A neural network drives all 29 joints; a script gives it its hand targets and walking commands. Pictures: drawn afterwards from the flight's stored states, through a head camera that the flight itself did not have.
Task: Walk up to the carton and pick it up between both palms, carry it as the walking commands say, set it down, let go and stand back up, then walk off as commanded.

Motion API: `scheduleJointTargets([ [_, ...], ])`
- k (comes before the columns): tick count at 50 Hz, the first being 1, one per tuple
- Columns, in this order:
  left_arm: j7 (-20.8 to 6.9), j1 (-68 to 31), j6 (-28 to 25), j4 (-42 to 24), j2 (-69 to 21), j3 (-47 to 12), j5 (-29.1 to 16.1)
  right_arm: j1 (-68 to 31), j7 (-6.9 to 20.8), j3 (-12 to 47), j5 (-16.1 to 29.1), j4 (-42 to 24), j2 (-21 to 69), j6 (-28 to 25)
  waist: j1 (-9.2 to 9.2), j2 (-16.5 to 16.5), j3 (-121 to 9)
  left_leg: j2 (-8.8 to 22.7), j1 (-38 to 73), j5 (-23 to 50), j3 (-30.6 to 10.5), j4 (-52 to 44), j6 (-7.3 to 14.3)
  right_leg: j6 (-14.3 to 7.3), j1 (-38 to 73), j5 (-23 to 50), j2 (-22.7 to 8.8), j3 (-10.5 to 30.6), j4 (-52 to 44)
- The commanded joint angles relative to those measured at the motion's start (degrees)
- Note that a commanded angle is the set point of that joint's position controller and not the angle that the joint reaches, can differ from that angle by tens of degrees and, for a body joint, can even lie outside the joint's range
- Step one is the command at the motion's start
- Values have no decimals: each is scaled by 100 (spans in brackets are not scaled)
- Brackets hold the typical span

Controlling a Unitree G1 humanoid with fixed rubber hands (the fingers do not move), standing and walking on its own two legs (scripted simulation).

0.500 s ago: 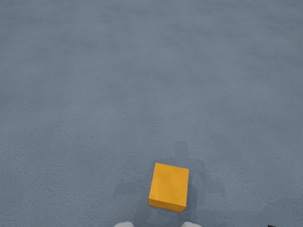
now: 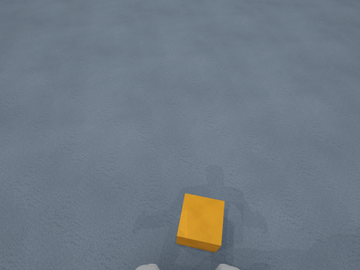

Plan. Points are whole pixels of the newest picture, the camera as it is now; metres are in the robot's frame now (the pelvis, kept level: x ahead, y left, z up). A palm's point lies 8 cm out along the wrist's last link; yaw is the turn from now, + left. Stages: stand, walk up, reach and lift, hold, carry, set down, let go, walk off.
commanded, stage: walk up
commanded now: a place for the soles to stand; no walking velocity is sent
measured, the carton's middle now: (200, 222) +0.40 -0.09 -0.67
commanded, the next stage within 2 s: none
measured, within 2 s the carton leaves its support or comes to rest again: neither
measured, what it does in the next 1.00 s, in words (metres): stands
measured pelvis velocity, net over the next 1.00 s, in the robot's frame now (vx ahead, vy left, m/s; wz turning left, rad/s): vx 0.01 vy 0.00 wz -0.01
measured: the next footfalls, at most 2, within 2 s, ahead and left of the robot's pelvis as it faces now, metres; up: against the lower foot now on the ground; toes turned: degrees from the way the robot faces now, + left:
none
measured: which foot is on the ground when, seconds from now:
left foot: down 0.00-1.00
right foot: down 0.00-1.00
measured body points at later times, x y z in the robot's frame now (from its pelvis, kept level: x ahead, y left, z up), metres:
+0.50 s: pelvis +0.01 -0.01 +0.00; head +0.05 -0.01 +0.45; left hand +0.08 +0.33 -0.10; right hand +0.10 -0.33 -0.11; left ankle +0.03 +0.12 -0.72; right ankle +0.04 -0.14 -0.72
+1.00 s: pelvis +0.01 +0.00 +0.00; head +0.05 -0.01 +0.45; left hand +0.09 +0.33 -0.10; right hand +0.10 -0.33 -0.11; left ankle +0.03 +0.12 -0.72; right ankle +0.04 -0.14 -0.72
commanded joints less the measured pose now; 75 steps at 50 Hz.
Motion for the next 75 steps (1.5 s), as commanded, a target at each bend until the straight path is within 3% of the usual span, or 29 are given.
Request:
scheduleJointTargets([
  [1, 146, 175, -143, -170, 1075, 421, 69, -596, -47, -514, -110, -335, -1107, -117, 4, 522, -683, 827, 153, -160, -917, -1289, 682, -311, 226, 18, 85, 486, -304],
  [5, 191, 283, -175, -183, 1286, 445, 79, -545, -93, -537, -33, -378, -1086, -82, -17, 181, -970, 651, 307, 1153, -443, -512, 549, -452, 552, 1295, -264, 813, -317],
  [9, 240, 239, -176, -214, 1503, 497, 113, -315, -111, -534, -15, -341, -933, -36, -119, -250, -959, 421, 339, 817, -156, 9, 320, -908, 361, 1379, -930, 1667, -680],
  [16, 226, 227, -114, -185, 1080, 402, 33, -625, -70, -535, -77, -357, -1140, -62, 15, 540, -871, 940, 335, 974, -778, -1046, 815, -318, 352, 454, 113, 301, 73],
  [18, 225, 398, -117, -132, 1094, 403, 52, -724, -84, -533, -61, -406, -1139, -38, 66, 531, -848, 927, 187, 948, -677, -923, 819, -314, 527, 616, 94, 298, 11],
  [24, 254, 208, -166, -182, 1687, 531, 186, -343, -79, -531, -47, -340, -801, 50, -102, -665, -568, 161, 149, -718, 33, 501, 206, -1263, -56, 436, -1449, 2394, -1359],
  [27, 230, -76, -129, -255, 1415, 452, 173, -99, -37, -571, -129, -236, -871, -27, -276, -427, -480, 277, 713, -684, -149, -409, 356, -843, -605, -162, -965, 1743, -1101],
  [30, 198, 120, -102, -191, 1039, 399, 33, -582, -24, -577, -150, -342, -1213, -92, -24, 780, -472, 1168, 99, -722, -1389, -1793, 911, -240, -56, -686, 331, 214, 145],
  [33, 187, 545, -129, -70, 1025, 415, 63, -884, -69, -533, -98, -431, -1199, -72, 133, 842, -555, 1200, -127, 148, -995, -1339, 1018, -275, 510, -709, 346, 97, 90],
  [35, 204, 555, -204, -113, 1261, 447, 120, -774, -77, -533, -37, -458, -1042, -48, 98, 260, -639, 750, -151, 675, -473, -512, 626, -399, 694, 690, -138, 825, -551],
  [37, 221, 500, -243, -121, 1740, 559, 157, -531, -102, -535, 21, -422, -878, 10, -24, -522, -743, 175, -264, 0, 80, 689, 197, -1097, 640, 1177, -1245, 2413, -1138],
  [38, 240, 385, -234, -160, 1799, 574, 176, -411, -103, -545, -8, -390, -821, 41, -41, -671, -671, 128, -188, -774, 81, 816, 176, -1364, 391, 1136, -1528, 2643, -1287],
  [41, 256, 18, -188, -260, 1519, 482, 175, -203, -73, -570, -80, -285, -843, -25, -221, -557, -518, 268, 445, -412, -15, -47, 304, -1070, -165, 1025, -1147, 1966, -1006],
  [45, 232, 138, -127, -209, 1036, 387, -7, -635, -56, -576, -105, -356, -1232, -105, -1, 647, -662, 1191, 273, 564, -1111, -1369, 986, -239, 158, -35, 299, 191, 316],
  [47, 225, 398, -125, -116, 1028, 408, 27, -836, -74, -542, -80, -417, -1217, -73, 91, 754, -628, 1212, 90, 826, -913, -1166, 1057, -254, 440, -356, 341, 100, 273],
  [49, 222, 496, -188, -111, 1195, 430, 85, -792, -86, -544, -42, -445, -1106, -39, 91, 432, -714, 867, 46, 973, -530, -625, 760, -353, 613, 722, 5, 557, -227],
  [51, 234, 500, -232, -123, 1622, 517, 152, -635, -108, -562, 19, -450, -954, 9, -11, -339, -762, 321, -143, 429, -64, 449, 318, -921, 566, 1118, -927, 1997, -890],
  [53, 264, 306, -216, -181, 1747, 542, 176, -436, -112, -543, -11, -392, -814, 46, -62, -685, -602, 162, -23, -585, 72, 734, 197, -1387, 225, 1318, -1474, 2504, -1175],
  [56, 253, -21, -163, -263, 1405, 437, 158, -165, -78, -579, -98, -261, -897, -40, -267, -378, -538, 348, 687, -209, -164, -414, 365, -894, -399, 894, -931, 1720, -808],
  [58, 225, -13, -135, -292, 1083, 380, 40, -399, -58, -619, -142, -313, -1222, -96, -132, 510, -536, 1005, 464, -17, -1163, -1381, 789, -335, -333, 57, 54, 639, 38],
  [61, 222, 419, -116, -100, 1016, 407, 29, -867, -74, -552, -91, -442, -1266, -81, 62, 882, -520, 1358, 1, 589, -1078, -1362, 1201, -243, 347, -879, 434, 30, 456],
  [63, 216, 540, -187, -92, 1109, 410, 75, -844, -84, -542, -54, -451, -1135, -52, 113, 666, -573, 1041, -31, 850, -667, -891, 886, -294, 611, 207, 199, 270, -200],
  [64, 225, 537, -223, -118, 1291, 439, 117, -782, -90, -549, -18, -477, -1053, -41, 69, 251, -665, 760, -78, 969, -396, -362, 644, -420, 698, 945, -150, 879, -453],
  [66, 236, 495, -249, -117, 1749, 547, 157, -580, -113, -546, 28, -436, -882, 25, -36, -516, -686, 170, -257, -87, 107, 781, 209, -1163, 566, 1229, -1246, 2489, -1109],
  [67, 259, 377, -242, -162, 1806, 562, 180, -460, -114, -555, 1, -416, -823, 54, -48, -701, -598, 133, -157, -816, 87, 911, 188, -1436, 307, 1299, -1535, 2693, -1235],
  [69, 282, 106, -208, -222, 1648, 515, 201, -309, -94, -572, -48, -354, -832, 19, -183, -680, -444, 240, 236, -832, -1, 375, 266, -1301, -117, 1207, -1357, 2320, -1112],
  [71, 251, -49, -171, -297, 1312, 414, 138, -137, -83, -605, -113, -260, -968, -65, -297, -198, -506, 503, 726, -16, -368, -647, 418, -767, -484, 930, -716, 1560, -612],
  [73, 238, 43, -140, -275, 1042, 379, 9, -506, -60, -628, -133, -340, -1280, -107, -87, 666, -510, 1189, 356, 122, -1276, -1518, 922, -265, -208, 42, 279, 350, 350],
  [75, 237, 363, -106, -108, 1041, 421, 20, -850, -67, -570, -97, -440, -1294, -90, 24, 863, -449, 1464, -103, 337, -1224, -1485, 1273, -232, 291, -1013, 473, 46, 716],
])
